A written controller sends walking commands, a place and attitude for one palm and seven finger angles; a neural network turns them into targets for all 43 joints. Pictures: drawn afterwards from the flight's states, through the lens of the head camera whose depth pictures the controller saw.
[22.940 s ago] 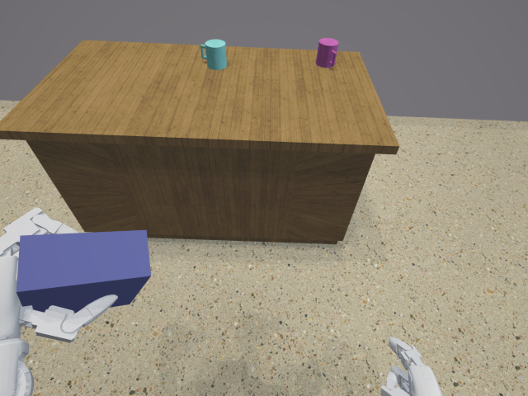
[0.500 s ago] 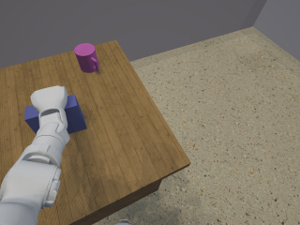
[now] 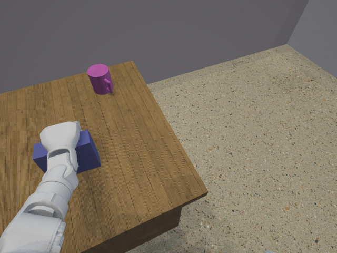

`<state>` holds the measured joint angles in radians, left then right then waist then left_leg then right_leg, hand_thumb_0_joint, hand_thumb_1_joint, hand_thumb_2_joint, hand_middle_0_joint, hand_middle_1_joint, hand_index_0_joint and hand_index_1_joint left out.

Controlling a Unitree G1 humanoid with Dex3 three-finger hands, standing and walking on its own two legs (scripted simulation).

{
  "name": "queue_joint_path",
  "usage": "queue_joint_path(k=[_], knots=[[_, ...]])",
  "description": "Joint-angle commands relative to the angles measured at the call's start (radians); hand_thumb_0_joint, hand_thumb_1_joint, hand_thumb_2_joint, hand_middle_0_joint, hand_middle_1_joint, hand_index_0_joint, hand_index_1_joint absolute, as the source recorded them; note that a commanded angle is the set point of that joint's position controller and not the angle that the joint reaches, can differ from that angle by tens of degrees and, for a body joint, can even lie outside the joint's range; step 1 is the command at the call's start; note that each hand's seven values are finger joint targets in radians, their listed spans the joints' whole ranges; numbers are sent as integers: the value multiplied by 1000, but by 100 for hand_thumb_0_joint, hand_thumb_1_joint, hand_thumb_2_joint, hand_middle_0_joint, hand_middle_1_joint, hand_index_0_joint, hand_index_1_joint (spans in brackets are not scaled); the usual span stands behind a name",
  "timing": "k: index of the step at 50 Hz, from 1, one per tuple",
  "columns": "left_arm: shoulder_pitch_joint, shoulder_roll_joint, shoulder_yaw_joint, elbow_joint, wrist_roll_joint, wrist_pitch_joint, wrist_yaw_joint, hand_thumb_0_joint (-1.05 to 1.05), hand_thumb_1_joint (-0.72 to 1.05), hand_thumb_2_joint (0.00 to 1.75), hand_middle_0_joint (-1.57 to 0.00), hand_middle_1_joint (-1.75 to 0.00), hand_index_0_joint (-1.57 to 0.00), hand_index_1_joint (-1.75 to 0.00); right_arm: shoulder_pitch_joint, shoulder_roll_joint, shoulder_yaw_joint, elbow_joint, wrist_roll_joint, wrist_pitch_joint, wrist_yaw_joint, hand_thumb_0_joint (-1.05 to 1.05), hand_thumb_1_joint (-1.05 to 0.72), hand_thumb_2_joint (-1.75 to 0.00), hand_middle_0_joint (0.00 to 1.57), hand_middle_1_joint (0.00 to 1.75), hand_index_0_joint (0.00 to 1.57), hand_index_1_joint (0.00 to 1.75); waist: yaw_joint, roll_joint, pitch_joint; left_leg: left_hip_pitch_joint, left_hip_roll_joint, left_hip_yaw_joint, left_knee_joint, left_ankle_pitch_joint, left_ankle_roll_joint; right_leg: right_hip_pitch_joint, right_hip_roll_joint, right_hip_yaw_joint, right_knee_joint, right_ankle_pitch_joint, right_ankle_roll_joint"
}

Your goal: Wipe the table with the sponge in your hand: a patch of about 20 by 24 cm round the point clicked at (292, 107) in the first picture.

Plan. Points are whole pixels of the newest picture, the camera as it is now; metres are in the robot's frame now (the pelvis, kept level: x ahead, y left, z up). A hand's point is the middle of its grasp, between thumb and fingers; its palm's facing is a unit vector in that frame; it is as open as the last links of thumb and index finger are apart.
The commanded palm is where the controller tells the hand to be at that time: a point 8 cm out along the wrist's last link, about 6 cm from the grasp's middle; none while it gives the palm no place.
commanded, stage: wipe back along the middle lane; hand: left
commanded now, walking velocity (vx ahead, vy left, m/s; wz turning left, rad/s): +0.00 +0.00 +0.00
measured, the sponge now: (72, 159) +0.37 +0.29 -0.05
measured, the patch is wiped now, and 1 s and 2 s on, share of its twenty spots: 0.25 0.50 0.65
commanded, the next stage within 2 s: slide across to the third lane in 1.18 s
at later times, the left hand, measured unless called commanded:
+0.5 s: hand (70, 162) +0.34 +0.27 -0.01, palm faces -0.09 -0.01 -1.00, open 9.5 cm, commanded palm +0.30 +0.24 +0.02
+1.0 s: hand (77, 179) +0.30 +0.24 -0.01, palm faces -0.06 -0.02 -1.00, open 9.4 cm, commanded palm +0.25 +0.22 +0.02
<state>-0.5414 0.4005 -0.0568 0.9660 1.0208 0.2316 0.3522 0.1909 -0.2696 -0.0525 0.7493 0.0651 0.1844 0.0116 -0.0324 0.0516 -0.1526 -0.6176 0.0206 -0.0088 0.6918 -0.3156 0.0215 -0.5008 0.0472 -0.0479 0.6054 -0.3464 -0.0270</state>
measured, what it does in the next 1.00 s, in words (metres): stands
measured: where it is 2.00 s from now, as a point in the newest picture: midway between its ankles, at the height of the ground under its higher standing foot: outside the picture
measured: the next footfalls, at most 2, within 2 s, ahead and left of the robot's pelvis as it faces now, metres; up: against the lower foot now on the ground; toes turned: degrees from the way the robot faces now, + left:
none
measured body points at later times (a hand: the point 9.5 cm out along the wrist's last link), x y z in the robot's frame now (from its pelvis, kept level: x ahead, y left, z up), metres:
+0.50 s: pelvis -0.01 +0.02 +0.00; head +0.02 +0.01 +0.45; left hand +0.34 +0.27 +0.04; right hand +0.13 -0.23 -0.13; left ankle +0.00 +0.10 -0.72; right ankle -0.04 -0.11 -0.72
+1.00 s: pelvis +0.00 +0.01 +0.00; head +0.00 -0.01 +0.45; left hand +0.29 +0.24 +0.04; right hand +0.20 -0.22 -0.10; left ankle +0.00 +0.10 -0.72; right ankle -0.04 -0.11 -0.72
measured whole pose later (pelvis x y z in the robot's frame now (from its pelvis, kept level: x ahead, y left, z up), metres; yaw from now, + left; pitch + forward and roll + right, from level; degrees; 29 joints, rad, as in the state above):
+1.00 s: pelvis +0.00 +0.01 +0.00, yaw +1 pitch +8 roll -2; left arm -0.20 0.23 -0.28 0.54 1.02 0.46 0.37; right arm 0.08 -0.24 -0.02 0.68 0.08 0.22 0.02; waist 0.05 0.07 -0.16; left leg -0.49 -0.01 -0.01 0.68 -0.32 0.03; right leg -0.38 0.02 -0.05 0.62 -0.37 -0.02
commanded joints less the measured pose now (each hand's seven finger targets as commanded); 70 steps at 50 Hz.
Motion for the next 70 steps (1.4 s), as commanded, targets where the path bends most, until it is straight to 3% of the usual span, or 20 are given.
queue_joint_path(k=[1,7,8,14,16,19,24,30,39,43,46,48,52,53,56,61,63,66,68,70], knots=[[-163,109,-15,-80,2,16,2,0,10,130,-120,-160,-120,-160,-9,-137,-43,-101,2,-26,-1,0,-90,-90,20,30,20,30,-3,-43,-242,217,-18,2,-34,322,33,89,-19,22,-51,442,-29],[-102,73,-25,-132,-7,38,13,0,10,130,-120,-160,-120,-160,-44,-135,-42,-122,2,-21,-5,0,-90,-90,20,30,20,30,10,-82,-246,227,-17,-3,-39,324,30,102,-20,19,-51,438,-30],[-122,38,-51,-159,-17,40,9,0,10,130,-120,-160,-120,-160,-59,-128,-41,-129,6,-21,-5,0,-90,-90,20,30,20,30,7,-62,-250,243,-15,-9,-48,330,28,97,-20,14,-49,422,-31],[-73,10,-71,-195,-20,79,18,0,10,130,-120,-160,-120,-160,-87,-125,-36,-140,6,-14,-6,0,-90,-90,20,30,20,30,22,-56,-219,267,-11,-24,-65,305,23,74,-13,1,-55,342,-37],[-94,-7,-92,-194,-18,93,17,0,10,130,-120,-160,-120,-160,-97,-123,-34,-139,8,-13,-8,0,-90,-90,20,30,20,30,11,-76,-185,264,-9,-31,-74,266,22,47,-11,-2,-65,292,-37],[-67,-22,-98,-209,-23,105,15,0,10,130,-120,-160,-120,-160,-105,-121,-32,-145,8,-13,-9,0,-90,-90,20,30,20,30,28,-54,-197,285,-7,-40,-84,268,18,45,-7,-12,-60,255,-43],[-19,-97,-154,-253,-31,123,10,0,10,130,-120,-160,-120,-160,-129,-113,-30,-161,8,-13,-5,0,-90,-90,20,30,20,30,34,-57,-205,300,-4,-46,-85,274,15,45,-3,-18,-55,244,-46],[29,-85,-143,-282,-43,156,10,0,10,130,-120,-160,-120,-160,-153,-114,-24,-168,10,-11,-5,0,-90,-90,20,30,20,30,42,-83,-183,288,-7,-48,-90,261,14,65,-4,-13,-60,248,-46],[161,-173,-219,-397,-45,193,-8,0,10,130,-120,-160,-120,-160,-198,-104,-20,-199,12,-11,10,0,-90,-90,20,30,20,30,58,-84,-178,312,-8,-49,-83,317,15,93,-3,-15,-48,299,-51],[231,-159,-207,-452,-49,209,-11,0,10,130,-120,-160,-120,-160,-217,-105,-19,-211,13,-11,16,0,-90,-90,20,30,20,30,68,-88,-182,313,-10,-48,-78,345,15,124,-6,-8,-40,352,-52],[246,-184,-243,-491,-47,222,-16,0,10,130,-120,-160,-120,-160,-241,-100,-12,-222,16,-9,14,0,-90,-90,20,30,20,30,63,-111,-146,301,-16,-41,-83,305,19,122,-8,-3,-49,338,-48],[251,-135,-195,-499,-46,229,-15,0,10,130,-120,-160,-120,-160,-248,-108,-11,-219,15,-9,11,0,-90,-90,20,30,20,30,73,-107,-134,294,-21,-39,-91,286,17,134,-7,8,-56,339,-52],[286,-146,-209,-526,-45,232,-22,0,10,130,-120,-160,-120,-160,-258,-101,-4,-227,17,-13,4,0,-90,-90,20,30,20,30,72,-121,-135,294,-29,-28,-86,284,19,155,-13,13,-55,370,-47],[320,-118,-177,-535,-47,232,-23,0,10,130,-120,-160,-120,-160,-263,-104,-6,-230,16,-13,4,0,-90,-90,20,30,20,30,87,-107,-140,293,-32,-31,-92,287,17,170,-12,21,-59,376,-51],[353,-148,-209,-566,-49,226,-30,0,10,130,-120,-160,-120,-160,-273,-96,-1,-241,17,-17,1,0,-90,-90,20,30,20,30,80,-115,-127,294,-37,-18,-87,286,21,180,-17,25,-61,405,-44],[381,-114,-179,-599,-44,211,-30,0,10,130,-120,-160,-120,-160,-273,-97,-2,-244,15,-23,-2,0,-90,-90,20,30,20,30,81,-113,-124,289,-42,-14,-86,272,22,189,-18,43,-67,419,-44],[363,-63,-129,-589,-39,210,-28,0,10,130,-120,-160,-120,-160,-267,-107,-3,-234,12,-24,-9,0,-90,-90,20,30,20,30,84,-129,-113,274,-45,-18,-95,249,19,192,-16,55,-74,406,-45],[290,-119,-191,-624,-39,205,-30,0,10,130,-120,-160,-120,-160,-277,-97,-3,-236,15,-30,-14,0,-90,-90,20,30,20,30,64,-109,-102,290,-43,-9,-96,231,25,173,-22,48,-83,376,-39],[248,-86,-168,-641,-30,202,-28,0,10,130,-120,-160,-120,-160,-276,-102,-8,-229,13,-32,-16,0,-90,-90,20,30,20,30,70,-72,-120,312,-41,-18,-104,236,23,171,-18,55,-87,349,-46],[207,-131,-217,-643,-36,194,-32,0,10,130,-120,-160,-120,-160,-276,-93,-7,-228,15,-39,-18,0,-90,-90,20,30,20,30,54,-87,-119,322,-39,-14,-100,225,29,162,-20,47,-90,336,-41]])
